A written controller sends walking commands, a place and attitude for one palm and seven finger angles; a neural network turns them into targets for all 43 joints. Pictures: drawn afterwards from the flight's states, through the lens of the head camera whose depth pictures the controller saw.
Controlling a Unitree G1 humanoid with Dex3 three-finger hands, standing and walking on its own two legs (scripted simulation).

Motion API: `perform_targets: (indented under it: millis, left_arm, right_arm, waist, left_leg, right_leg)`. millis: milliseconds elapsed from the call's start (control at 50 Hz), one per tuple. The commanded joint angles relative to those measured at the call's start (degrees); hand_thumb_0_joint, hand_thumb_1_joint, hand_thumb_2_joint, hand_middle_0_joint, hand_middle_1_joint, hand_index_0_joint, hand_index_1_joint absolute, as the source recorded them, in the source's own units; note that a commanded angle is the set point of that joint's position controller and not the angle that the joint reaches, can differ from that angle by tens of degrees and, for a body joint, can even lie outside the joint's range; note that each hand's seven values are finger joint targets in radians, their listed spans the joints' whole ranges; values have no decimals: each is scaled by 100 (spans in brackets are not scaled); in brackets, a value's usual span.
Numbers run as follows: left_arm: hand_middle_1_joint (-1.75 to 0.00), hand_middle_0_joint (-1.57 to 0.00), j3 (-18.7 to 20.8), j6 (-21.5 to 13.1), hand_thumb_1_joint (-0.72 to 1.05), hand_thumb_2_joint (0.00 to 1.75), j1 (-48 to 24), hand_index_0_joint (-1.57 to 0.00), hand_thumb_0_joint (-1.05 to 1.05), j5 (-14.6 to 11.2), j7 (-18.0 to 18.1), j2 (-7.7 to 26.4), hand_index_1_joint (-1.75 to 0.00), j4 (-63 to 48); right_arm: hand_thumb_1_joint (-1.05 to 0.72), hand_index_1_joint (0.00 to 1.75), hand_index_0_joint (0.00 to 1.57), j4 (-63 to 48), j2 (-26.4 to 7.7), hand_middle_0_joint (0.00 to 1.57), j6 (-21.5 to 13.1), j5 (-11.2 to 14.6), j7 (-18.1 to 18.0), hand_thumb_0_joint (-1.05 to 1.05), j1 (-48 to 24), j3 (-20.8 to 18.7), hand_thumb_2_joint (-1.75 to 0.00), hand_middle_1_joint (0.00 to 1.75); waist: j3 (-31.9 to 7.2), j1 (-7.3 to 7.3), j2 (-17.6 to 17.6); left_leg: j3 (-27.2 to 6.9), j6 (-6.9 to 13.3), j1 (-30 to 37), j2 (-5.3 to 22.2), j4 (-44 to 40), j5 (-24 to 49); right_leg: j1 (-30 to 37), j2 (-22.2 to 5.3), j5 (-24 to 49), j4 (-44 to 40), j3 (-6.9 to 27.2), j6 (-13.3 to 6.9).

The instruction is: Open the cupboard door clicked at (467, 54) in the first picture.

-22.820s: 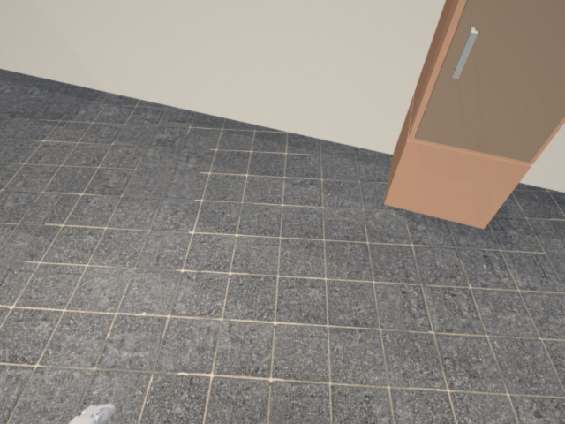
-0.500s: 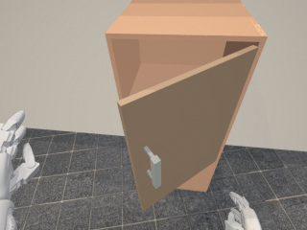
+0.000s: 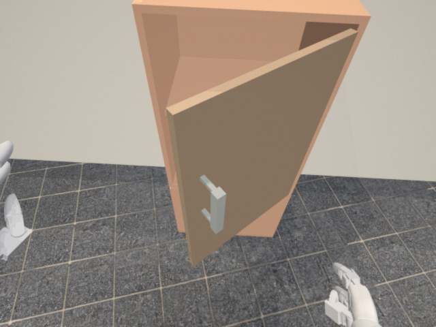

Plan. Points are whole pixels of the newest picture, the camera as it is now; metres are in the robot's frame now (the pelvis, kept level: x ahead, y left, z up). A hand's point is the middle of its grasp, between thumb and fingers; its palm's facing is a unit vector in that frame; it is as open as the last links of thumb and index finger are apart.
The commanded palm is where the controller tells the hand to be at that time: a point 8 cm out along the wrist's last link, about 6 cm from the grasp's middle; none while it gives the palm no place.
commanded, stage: step back with the hand held close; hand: left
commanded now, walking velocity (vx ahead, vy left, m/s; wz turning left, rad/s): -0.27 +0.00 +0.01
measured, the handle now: (211, 205) +0.34 +0.04 +0.01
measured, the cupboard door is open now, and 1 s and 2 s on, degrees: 41 41 41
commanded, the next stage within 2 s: stop stepping back and stand still in 0.62 s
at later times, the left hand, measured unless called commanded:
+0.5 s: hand out of the picture +0.07 +0.29 +0.17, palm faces +0.56 -0.65 -0.51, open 7.4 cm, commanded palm +0.00 +0.32 +0.18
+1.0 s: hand out of the picture -0.03 +0.27 +0.17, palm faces +0.44 -0.76 -0.48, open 7.4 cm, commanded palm -0.09 +0.30 +0.18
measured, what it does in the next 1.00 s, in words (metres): walks backwards: right foot, then left foot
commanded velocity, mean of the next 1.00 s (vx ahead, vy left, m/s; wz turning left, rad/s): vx -0.16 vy -0.01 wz -0.06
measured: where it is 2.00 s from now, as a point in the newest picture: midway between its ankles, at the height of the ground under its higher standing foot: outside the picture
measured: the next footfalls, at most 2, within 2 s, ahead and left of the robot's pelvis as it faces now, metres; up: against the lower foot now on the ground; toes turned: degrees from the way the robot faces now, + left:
right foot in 0.38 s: +0.01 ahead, -0.11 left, +0.00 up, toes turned +12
left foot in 0.68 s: -0.09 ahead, +0.12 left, +0.00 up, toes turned +9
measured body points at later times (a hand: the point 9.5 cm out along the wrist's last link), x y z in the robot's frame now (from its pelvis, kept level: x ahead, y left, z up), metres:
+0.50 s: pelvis -0.09 +0.00 -0.02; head -0.07 +0.01 +0.43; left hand +0.03 +0.32 +0.20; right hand +0.11 -0.21 -0.10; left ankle +0.03 +0.11 -0.73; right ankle -0.03 -0.12 -0.74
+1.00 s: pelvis -0.22 -0.01 +0.00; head -0.20 +0.02 +0.45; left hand -0.05 +0.31 +0.20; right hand -0.04 -0.21 -0.07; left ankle -0.13 +0.11 -0.73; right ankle -0.31 -0.11 -0.72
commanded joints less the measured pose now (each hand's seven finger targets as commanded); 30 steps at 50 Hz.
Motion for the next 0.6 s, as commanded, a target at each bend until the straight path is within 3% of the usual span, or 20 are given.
perform_targets:
  millis: [0, 80, 140, 160, 180, 240, 260, 280, 320, 360, 380, 400, 420, 440, 460, 480, 520, 540, 560, 580]
  left_arm:
    - [-30, -20, 770, -400, 90, 90, 8, -20, 0, 36, 189, 758, -30, -946]
    - [-30, -20, 694, -497, 90, 90, -234, -20, 0, 153, 198, 674, -30, -921]
    - [-30, -20, 690, -568, 90, 90, -516, -20, 0, 232, 219, 708, -30, -1031]
    - [-30, -20, 773, -618, 90, 90, -645, -20, 0, 259, 236, 835, -30, -1185]
    - [-30, -20, 763, -643, 90, 90, -647, -20, 0, 257, 242, 800, -30, -1225]
    - [-30, -20, 862, -708, 90, 90, -625, -20, 0, 225, 274, 875, -30, -1472]
    - [-30, -20, 1013, -746, 90, 90, -591, -20, 0, 243, 286, 1017, -30, -1541]
    - [-30, -20, 1008, -779, 90, 90, -474, -20, 0, 236, 281, 912, -30, -1559]
    - [-30, -20, 1098, -812, 90, 90, -342, -20, 0, 256, 250, 865, -30, -1381]
    - [-30, -20, 1221, -845, 90, 90, -255, -20, 0, 318, 204, 867, -30, -1065]
    - [-30, -20, 1126, -852, 90, 90, -283, -20, 0, 304, 172, 767, -30, -930]
    - [-30, -20, 1077, -867, 90, 90, -277, -20, 0, 256, 150, 743, -30, -886]
    - [-30, -20, 1032, -866, 90, 90, -320, -20, 0, 201, 124, 775, -30, -863]
    - [-30, -20, 908, -861, 90, 90, -275, -20, 0, 137, 116, 787, -30, -843]
    - [-30, -20, 874, -862, 90, 90, -447, -20, 0, 117, 161, 921, -30, -1003]
    - [-30, -20, 692, -788, 90, 90, -555, -20, 0, 125, 186, 820, -30, -934]
    - [-30, -20, 735, -718, 90, 90, -746, -20, 0, 189, 187, 933, -30, -1033]
    - [-30, -20, 743, -706, 90, 90, -846, -20, 0, 207, 194, 954, -30, -1077]
    - [-30, -20, 706, -715, 90, 90, -1005, -20, 0, 228, 225, 1015, -30, -1112]
    - [-30, -20, 650, -685, 90, 90, -1008, -20, 0, 184, 221, 906, -30, -1147]
  right_arm:
    - [-90, 30, 20, -911, -708, 20, -371, -16, -27, 0, -465, -229, -90, 30]
    - [-90, 30, 20, -912, -761, 20, -499, -29, -13, 0, -372, -227, -90, 30]
    - [-90, 30, 20, -922, -802, 20, -588, -42, -9, 0, -315, -231, -90, 30]
    - [-90, 30, 20, -906, -824, 20, -627, -54, -30, 0, -329, -244, -90, 30]
    - [-90, 30, 20, -900, -775, 20, -668, -69, -32, 0, -279, -213, -90, 30]
    - [-90, 30, 20, -873, -736, 20, -774, -67, -25, 0, -258, -194, -90, 30]
    - [-90, 30, 20, -847, -764, 20, -809, -84, -40, 0, -288, -200, -90, 30]
    - [-90, 30, 20, -858, -706, 20, -852, -90, -37, 0, -278, -184, -90, 30]
    - [-90, 30, 20, -841, -712, 20, -908, -92, -7, 0, -265, -223, -90, 30]
    - [-90, 30, 20, -815, -787, 20, -943, -84, 20, 0, -273, -312, -90, 30]
    - [-90, 30, 20, -801, -736, 20, -939, -84, 49, 0, -287, -289, -90, 30]
    - [-90, 30, 20, -747, -698, 20, -942, -79, 85, 0, -222, -301, -90, 30]
    - [-90, 30, 20, -711, -658, 20, -946, -92, 115, 0, -237, -313, -90, 30]
    - [-90, 30, 20, -664, -559, 20, -945, -72, 168, 0, -196, -314, -90, 30]
    - [-90, 30, 20, -492, -523, 20, -914, -58, 205, 0, -109, -360, -90, 30]
    - [-90, 30, 20, -430, -475, 20, -858, -97, 224, 0, -211, -345, -90, 30]
    - [-90, 30, 20, -475, -391, 20, -792, -124, 219, 0, -345, -272, -90, 30]
    - [-90, 30, 20, -463, -358, 20, -748, -129, 200, 0, -384, -223, -90, 30]
    - [-90, 30, 20, -381, -384, 20, -716, -117, 150, 0, -576, -197, -90, 30]
    - [-90, 30, 20, -398, -357, 20, -693, -105, 105, 0, -476, -132, -90, 30]
  waist:
    - [-872, 88, 499]
    - [-508, 31, 426]
    - [-375, 12, 288]
    - [-377, 8, 432]
    - [-444, 6, 387]
    - [-682, 18, 719]
    - [-793, 40, 1067]
    - [-951, 64, 1243]
    - [-981, 97, 1260]
    - [-731, 90, 1234]
    - [-458, 68, 1029]
    - [-298, 39, 681]
    - [-232, 3, 71]
    - [-298, -34, -552]
    - [-680, -10, -1246]
    - [-784, 63, -1422]
    - [-892, 52, -1391]
    - [-882, 48, -1301]
    - [-625, -7, -891]
    - [-707, -1, -688]
  left_leg:
    - [-607, 154, -1021, 602, -862, -64]
    - [-742, 287, -1996, 598, -975, -1986]
    - [-785, 309, -2182, 540, -770, -2546]
    - [-822, 319, -2151, 545, -762, -2605]
    - [-886, 316, -2085, 549, -803, -2607]
    - [-1012, 292, -1897, 582, -985, -2336]
    - [-1197, 332, -2032, 712, -1249, -2470]
    - [-1379, 415, -2306, 905, -1501, -2578]
    - [-1455, 573, -2748, 1211, -1591, -2838]
    - [-1387, 660, -3337, 1368, -1554, -3305]
    - [-1327, 640, -3462, 1326, -1399, -3275]
    - [-1109, 461, -2910, 1079, -987, -2776]
    - [-719, 206, -2173, 687, -328, -2427]
    - [-296, -109, -999, 225, 774, -1538]
    - [-36, -304, -141, -60, 2055, -1049]
    - [-272, -306, -240, -67, 2875, -1235]
    - [-260, -306, -653, 4, 2969, -1394]
    - [-159, -311, -461, 23, 2546, -1368]
    - [-114, -270, -247, 35, 1924, -1165]
    - [-63, -277, -77, -79, 1049, -1034]
  right_leg:
    - [1193, -110, 575, 248, 373, 23]
    - [1246, -137, -492, 214, 553, 18]
    - [888, -144, -1452, 53, 681, -2]
    - [814, -135, -1570, 29, 678, -10]
    - [774, -101, -1554, 118, 664, -13]
    - [817, 88, -848, 570, 509, 6]
    - [1094, 229, -524, 966, 386, 38]
    - [1529, 356, -215, 1430, 278, 90]
    - [1939, 473, -217, 1888, 315, 123]
    - [2202, 572, -438, 2026, 397, 131]
    - [2053, 543, -627, 1821, 494, 68]
    - [1383, 393, -573, 1178, 739, -99]
    - [412, 69, -900, 354, 1371, -295]
    - [-915, -567, -1068, -601, 2281, -599]
    - [-1585, -1348, -829, -1255, 2971, -910]
    - [-1388, -1600, -124, -1229, 2904, -1080]
    - [-799, -1465, 1142, -904, 2475, -967]
    - [-652, -1281, 1659, -742, 2089, -850]
    - [-795, -1183, 1880, -579, 1919, -762]
    - [-590, -882, 1868, -390, 1572, -563]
